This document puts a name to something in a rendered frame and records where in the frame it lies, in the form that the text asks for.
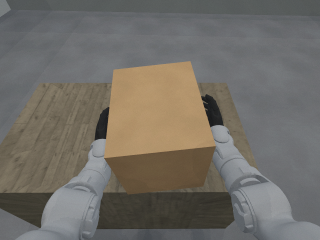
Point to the carton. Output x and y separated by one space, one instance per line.
158 134

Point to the pedestal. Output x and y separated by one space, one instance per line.
49 143

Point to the robot left hand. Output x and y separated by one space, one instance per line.
102 125

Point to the robot left upper arm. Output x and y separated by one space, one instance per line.
71 215

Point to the robot right hand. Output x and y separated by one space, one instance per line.
213 112

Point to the robot right forearm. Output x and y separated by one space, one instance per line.
232 166

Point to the robot left forearm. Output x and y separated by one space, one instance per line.
94 176

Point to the robot right upper arm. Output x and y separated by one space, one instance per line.
262 210

